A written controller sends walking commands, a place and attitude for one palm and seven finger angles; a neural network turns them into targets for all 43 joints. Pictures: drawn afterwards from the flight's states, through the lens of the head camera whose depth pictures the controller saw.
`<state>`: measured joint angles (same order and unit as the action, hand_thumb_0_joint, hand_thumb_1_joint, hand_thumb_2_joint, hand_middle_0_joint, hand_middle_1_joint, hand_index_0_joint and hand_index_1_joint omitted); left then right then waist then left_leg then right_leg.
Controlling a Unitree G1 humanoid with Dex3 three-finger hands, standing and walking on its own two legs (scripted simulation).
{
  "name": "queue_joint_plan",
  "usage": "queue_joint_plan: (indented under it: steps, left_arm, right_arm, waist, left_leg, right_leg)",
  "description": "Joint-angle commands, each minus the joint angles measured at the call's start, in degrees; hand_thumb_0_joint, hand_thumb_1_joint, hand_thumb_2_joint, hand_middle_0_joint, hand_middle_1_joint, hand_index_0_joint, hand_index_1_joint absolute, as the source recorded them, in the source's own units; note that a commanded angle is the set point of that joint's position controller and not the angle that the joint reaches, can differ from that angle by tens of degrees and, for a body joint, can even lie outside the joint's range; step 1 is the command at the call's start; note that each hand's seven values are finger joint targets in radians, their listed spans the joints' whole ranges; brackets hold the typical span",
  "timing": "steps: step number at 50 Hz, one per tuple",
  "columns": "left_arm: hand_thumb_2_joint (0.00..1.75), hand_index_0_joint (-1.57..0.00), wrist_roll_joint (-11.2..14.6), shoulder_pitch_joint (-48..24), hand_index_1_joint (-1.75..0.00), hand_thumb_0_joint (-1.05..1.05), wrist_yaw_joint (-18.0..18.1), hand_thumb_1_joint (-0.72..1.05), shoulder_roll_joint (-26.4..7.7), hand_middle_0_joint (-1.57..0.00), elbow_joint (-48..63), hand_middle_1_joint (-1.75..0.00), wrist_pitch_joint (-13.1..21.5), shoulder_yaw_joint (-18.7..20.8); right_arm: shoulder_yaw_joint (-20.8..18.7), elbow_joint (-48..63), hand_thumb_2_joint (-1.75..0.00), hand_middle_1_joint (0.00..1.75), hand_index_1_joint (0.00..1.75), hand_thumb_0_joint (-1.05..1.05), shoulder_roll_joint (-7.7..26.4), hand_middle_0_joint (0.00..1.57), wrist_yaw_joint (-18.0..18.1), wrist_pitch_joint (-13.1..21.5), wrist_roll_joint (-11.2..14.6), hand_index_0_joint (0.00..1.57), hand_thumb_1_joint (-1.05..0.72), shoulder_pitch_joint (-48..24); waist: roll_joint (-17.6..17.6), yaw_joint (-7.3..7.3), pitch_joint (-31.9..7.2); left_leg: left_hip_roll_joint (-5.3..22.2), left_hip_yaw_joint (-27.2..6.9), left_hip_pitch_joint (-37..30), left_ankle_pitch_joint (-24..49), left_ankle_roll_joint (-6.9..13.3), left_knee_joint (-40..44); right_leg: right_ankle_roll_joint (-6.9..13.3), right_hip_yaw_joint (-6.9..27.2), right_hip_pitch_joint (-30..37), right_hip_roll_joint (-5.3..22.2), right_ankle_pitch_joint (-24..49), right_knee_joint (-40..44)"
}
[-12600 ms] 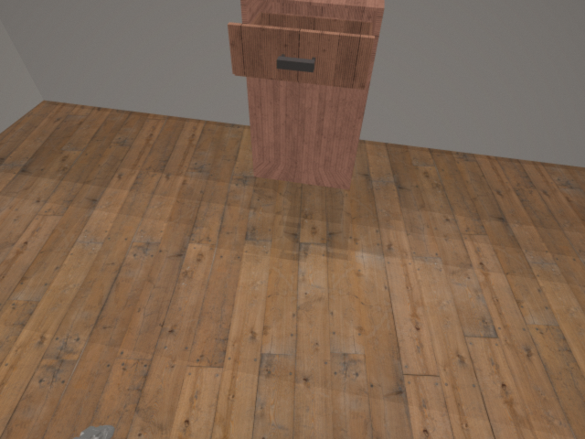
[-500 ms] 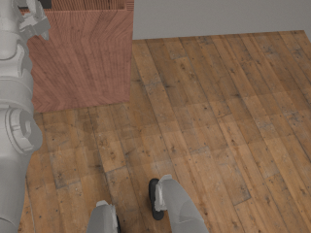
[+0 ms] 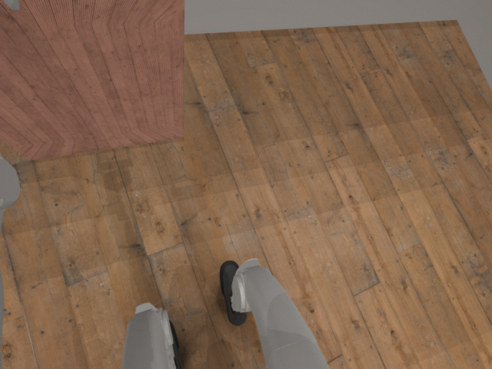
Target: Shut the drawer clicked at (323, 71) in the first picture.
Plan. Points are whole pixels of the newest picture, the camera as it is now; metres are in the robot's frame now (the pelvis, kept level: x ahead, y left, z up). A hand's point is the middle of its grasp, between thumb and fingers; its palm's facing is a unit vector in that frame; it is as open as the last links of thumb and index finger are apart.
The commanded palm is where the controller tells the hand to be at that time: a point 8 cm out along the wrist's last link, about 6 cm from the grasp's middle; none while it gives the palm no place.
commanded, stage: pull the fist back off the drawer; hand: left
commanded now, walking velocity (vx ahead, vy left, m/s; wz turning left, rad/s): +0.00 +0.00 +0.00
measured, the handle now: out of the picture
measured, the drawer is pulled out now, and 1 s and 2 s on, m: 0.00 0.00 0.00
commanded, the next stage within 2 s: draw the hand back to the body in 0.46 s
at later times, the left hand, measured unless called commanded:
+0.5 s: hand out of the picture +0.63 +0.14 +0.09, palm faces +0.00 -1.00 -0.03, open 3.1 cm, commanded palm +0.60 +0.18 +0.10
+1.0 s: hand out of the picture +0.49 +0.18 +0.16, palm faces +0.00 -1.00 -0.05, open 3.2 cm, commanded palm +0.45 +0.22 +0.17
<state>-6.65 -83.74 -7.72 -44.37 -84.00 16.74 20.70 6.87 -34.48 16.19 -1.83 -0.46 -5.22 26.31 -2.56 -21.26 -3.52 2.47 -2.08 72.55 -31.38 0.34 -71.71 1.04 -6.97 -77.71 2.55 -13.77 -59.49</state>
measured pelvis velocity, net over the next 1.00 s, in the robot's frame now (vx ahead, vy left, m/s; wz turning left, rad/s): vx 0.09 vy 0.01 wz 0.01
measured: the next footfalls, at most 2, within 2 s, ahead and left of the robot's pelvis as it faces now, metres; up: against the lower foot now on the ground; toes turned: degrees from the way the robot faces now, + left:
none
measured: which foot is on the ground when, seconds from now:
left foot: down 0.00-1.00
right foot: down 0.00-1.00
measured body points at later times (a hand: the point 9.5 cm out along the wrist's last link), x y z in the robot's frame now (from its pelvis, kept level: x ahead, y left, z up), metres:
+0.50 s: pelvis +0.03 +0.00 +0.02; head +0.23 +0.01 +0.43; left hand +0.62 +0.19 +0.10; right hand -0.02 -0.24 -0.07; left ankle +0.00 +0.11 -0.62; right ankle +0.12 -0.12 -0.62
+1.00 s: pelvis +0.09 +0.01 +0.08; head +0.17 +0.01 +0.53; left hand +0.49 +0.23 +0.16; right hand +0.18 -0.25 -0.03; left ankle +0.00 +0.11 -0.62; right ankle +0.12 -0.12 -0.62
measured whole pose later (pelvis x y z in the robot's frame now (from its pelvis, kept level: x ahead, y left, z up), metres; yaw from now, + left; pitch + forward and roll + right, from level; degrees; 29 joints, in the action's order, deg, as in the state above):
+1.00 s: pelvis +0.09 +0.01 +0.08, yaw +1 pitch +16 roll -2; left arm 9.8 -22.0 -9.4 -16.2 -30.6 15.8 13.1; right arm 0.1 -31.3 16.1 -1.7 -2.2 0.7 19.4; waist -2.6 -3.9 -7.0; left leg 1.6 0.1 31.1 -28.9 0.4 -44.1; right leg -0.4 -4.5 -40.3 1.6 -16.2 -40.6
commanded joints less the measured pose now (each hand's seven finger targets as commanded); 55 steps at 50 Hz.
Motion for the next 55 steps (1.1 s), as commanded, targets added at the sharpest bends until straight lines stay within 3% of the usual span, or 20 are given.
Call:
queue_joint_plan:
  steps: [1,7,16,18,23,26,27,29,31,33,36,39,41,44,46,48,50,53,54,55]
  left_arm:
    - [0.90,-1.40,1.9,-34.8,-1.60,0.00,1.4,0.90,-10.9,-1.40,16.8,-1.60,3.6,3.0]
    - [0.90,-1.40,2.3,-31.3,-1.60,0.00,1.1,0.90,-8.1,-1.40,18.8,-1.60,2.7,2.1]
    - [0.90,-1.40,4.6,-18.2,-1.60,0.00,1.1,0.90,-4.6,-1.40,23.4,-1.60,3.9,3.9]
    - [0.90,-1.40,5.2,-15.0,-1.60,0.00,1.1,0.90,-4.2,-1.40,23.9,-1.60,4.1,4.6]
    - [0.90,-1.40,5.6,-10.5,-1.60,0.00,1.8,0.90,-4.3,-1.40,26.3,-1.60,6.1,6.3]
    - [0.90,-1.40,5.9,-8.2,-1.60,0.00,1.8,0.90,-3.0,-1.40,24.9,-1.60,7.0,5.9]
    - [0.90,-1.40,6.1,-8.4,-1.60,0.00,1.7,0.90,-2.7,-1.40,26.2,-1.60,7.5,5.8]
    - [0.90,-1.40,6.6,-2.7,-1.60,0.00,1.4,0.90,-2.6,-1.40,28.1,-1.60,8.0,7.2]
    - [0.90,-1.40,7.7,4.4,-1.60,0.00,0.7,0.90,-2.3,-1.40,35.0,-1.60,8.8,7.7]
    - [0.90,-1.40,10.0,12.6,-1.60,0.00,-0.2,0.90,1.2,-1.40,42.9,-1.60,8.0,5.9]
    - [0.90,-1.40,13.9,22.7,-1.60,0.00,-1.3,0.90,6.8,-1.40,50.2,-1.60,5.3,3.3]
    - [0.90,-1.40,16.2,28.8,-1.60,0.00,-1.2,0.90,10.4,-1.40,58.5,-1.60,4.1,1.4]
    - [0.90,-1.40,16.4,32.4,-1.60,0.00,-0.8,0.90,12.9,-1.40,61.7,-1.60,4.1,-0.8]
    - [0.90,-1.40,16.9,38.8,-1.60,0.00,-1.3,0.90,18.3,-1.40,61.8,-1.60,3.6,-5.0]
    - [0.90,-1.40,17.1,40.4,-1.60,0.00,-1.8,0.90,19.8,-1.40,65.5,-1.60,3.4,-6.6]
    - [0.90,-1.40,18.0,45.1,-1.60,0.00,-2.2,0.90,19.5,-1.40,67.6,-1.60,2.5,-5.8]
    - [0.90,-1.40,18.5,48.7,-1.60,0.00,-2.9,0.90,19.3,-1.40,71.4,-1.60,1.8,-5.5]
    - [0.90,-1.40,19.5,54.3,-1.60,0.00,-3.6,0.90,19.8,-1.40,74.3,-1.60,0.2,-4.8]
    - [0.90,-1.40,12.1,54.6,-1.60,0.00,2.0,0.90,14.3,-1.40,80.4,-1.60,-1.2,-7.8]
    - [0.90,-1.40,12.0,56.6,-1.60,0.00,4.9,0.90,17.2,-1.40,82.4,-1.60,-2.8,-8.3]
  right_arm:
    - [-4.6,0.3,-0.90,0.30,0.30,0.00,12.3,0.20,0.3,0.1,0.1,0.20,-0.90,16.0]
    - [-4.9,1.1,-0.90,0.30,0.30,0.00,12.1,0.20,-0.2,-0.4,0.2,0.20,-0.90,15.8]
    - [-6.0,2.3,-0.90,0.30,0.30,0.00,11.4,0.20,-1.1,-1.5,0.7,0.20,-0.90,14.8]
    - [-6.3,2.5,-0.90,0.30,0.30,0.00,11.3,0.20,-1.1,-1.9,0.9,0.20,-0.90,14.2]
    - [-7.0,3.0,-0.90,0.30,0.30,0.00,10.8,0.20,-1.1,-2.8,1.0,0.20,-0.90,13.9]
    - [-7.1,3.1,-0.90,0.30,0.30,0.00,10.6,0.20,-0.9,-3.3,1.3,0.20,-0.90,13.3]
    - [-7.2,3.1,-0.90,0.30,0.30,0.00,10.5,0.20,-0.8,-3.4,1.2,0.20,-0.90,13.2]
    - [-7.8,4.2,-0.90,0.30,0.30,0.00,10.3,0.20,-1.0,-3.8,1.4,0.20,-0.90,13.1]
    - [-8.3,6.1,-0.90,0.30,0.30,0.00,10.0,0.20,-1.2,-4.3,1.8,0.20,-0.90,12.3]
    - [-9.0,7.7,-0.90,0.30,0.30,0.00,9.7,0.20,-1.5,-4.8,2.7,0.20,-0.90,11.1]
    - [-9.6,8.8,-0.90,0.30,0.30,0.00,8.9,0.20,-1.3,-4.7,4.3,0.20,-0.90,8.9]
    - [-10.1,8.8,-0.90,0.30,0.30,0.00,8.2,0.20,-0.8,-3.4,5.1,0.20,-0.90,6.8]
    - [-10.0,8.2,-0.90,0.30,0.30,0.00,7.6,0.20,-0.4,-2.4,5.4,0.20,-0.90,5.2]
    - [-9.9,7.4,-0.90,0.30,0.30,0.00,7.4,0.20,-0.1,-1.0,5.8,0.20,-0.90,2.6]
    - [-9.9,7.5,-0.90,0.30,0.30,0.00,6.9,0.20,0.4,-0.1,6.2,0.20,-0.90,0.7]
    - [-9.7,7.8,-0.90,0.30,0.30,0.00,6.5,0.20,0.7,0.8,6.2,0.20,-0.90,-0.9]
    - [-9.3,9.1,-0.90,0.30,0.30,0.00,6.3,0.20,1.0,1.5,6.5,0.20,-0.90,-3.5]
    - [-8.7,10.4,-0.90,0.30,0.30,0.00,5.9,0.20,1.5,2.7,6.8,0.20,-0.90,-7.2]
    - [-9.3,10.9,-0.90,0.30,0.30,0.00,5.7,0.20,2.5,2.0,6.9,0.20,-0.90,-12.5]
    - [-8.9,11.4,-0.90,0.30,0.30,0.00,4.9,0.20,3.2,2.1,6.7,0.20,-0.90,-13.3]
  waist:
    - [-16.0,-2.96,-35.4]
    - [-15.9,-1.71,-34.6]
    - [-13.8,2.53,-36.4]
    - [-11.5,3.26,-35.1]
    - [-9.8,4.72,-36.5]
    - [-7.7,4.68,-33.1]
    - [-8.2,4.76,-34.1]
    - [-8.3,7.18,-37.2]
    - [-12.1,10.52,-43.5]
    - [-9.3,12.06,-44.5]
    - [-4.0,13.29,-40.3]
    - [-2.6,14.45,-38.0]
    - [-4.6,14.66,-33.9]
    - [-1.3,14.58,-26.7]
    - [-5.0,15.18,-25.3]
    - [-1.7,16.55,-24.7]
    - [-3.5,17.73,-24.2]
    - [1.4,19.06,-21.0]
    - [0.9,20.87,-20.9]
    - [1.5,20.11,-17.9]
  left_leg:
    - [-1.5,-3.3,-14.0,8.2,1.8,12.0]
    - [-1.3,-3.1,-15.0,8.7,1.8,12.7]
    - [-1.2,-2.0,-20.3,15.4,1.3,14.2]
    - [-1.3,-1.3,-19.3,15.8,1.3,14.5]
    - [-1.5,-0.5,-21.3,21.5,1.2,14.8]
    - [-1.6,0.1,-20.1,21.7,1.3,15.1]
    - [-1.7,0.2,-20.9,22.8,1.2,15.2]
    - [-1.9,0.5,-23.5,26.1,0.9,16.0]
    - [-2.0,0.6,-30.7,34.3,0.0,17.4]
    - [-1.7,0.6,-34.2,40.1,0.0,19.8]
    - [-1.4,1.6,-32.5,40.1,1.1,23.8]
    - [-1.6,2.7,-32.7,38.6,1.5,26.9]
    - [-1.5,2.8,-36.1,40.3,1.3,28.4]
    - [-1.4,2.8,-39.3,38.4,0.8,30.8]
    - [-1.3,2.7,-43.6,42.6,0.3,31.5]
    - [-1.4,2.6,-43.4,43.1,0.5,32.7]
    - [-1.9,2.9,-44.9,42.5,0.4,33.8]
    - [-1.9,2.5,-45.5,40.2,0.1,35.9]
    - [-2.9,2.8,-46.9,38.4,0.7,38.1]
    - [-2.8,2.5,-48.6,36.4,0.7,39.7]
  right_leg:
    - [0.6,5.2,28.2,-3.7,-4.3,5.0]
    - [0.6,5.0,28.1,-3.7,-4.1,5.1]
    - [0.9,4.8,33.1,-3.8,1.5,5.6]
    - [0.8,5.2,35.4,-3.8,2.7,6.2]
    - [0.8,5.6,39.8,-3.9,10.0,5.8]
    - [0.6,5.7,40.4,-3.8,11.4,6.1]
    - [0.6,5.9,41.2,-3.8,12.6,6.0]
    - [0.8,5.7,44.4,-3.7,15.7,5.8]
    - [1.1,5.7,48.4,-3.7,21.7,5.9]
    - [1.0,5.7,53.2,-3.9,26.5,7.9]
    - [1.1,6.2,59.6,-3.5,30.6,10.8]
    - [1.1,6.8,65.0,-2.8,33.0,12.9]
    - [1.1,6.5,63.7,-2.7,32.1,14.1]
    - [0.5,4.9,62.1,-3.0,27.6,16.6]
    - [0.5,4.5,61.4,-2.7,27.7,17.3]
    - [0.7,4.5,65.0,-2.3,29.7,17.7]
    - [0.9,4.5,67.0,-1.9,30.2,18.4]
    - [0.8,3.7,69.4,-1.8,28.8,19.7]
    - [0.8,5.2,72.2,-0.1,24.6,22.4]
    - [0.7,4.4,70.7,-0.5,22.1,24.0]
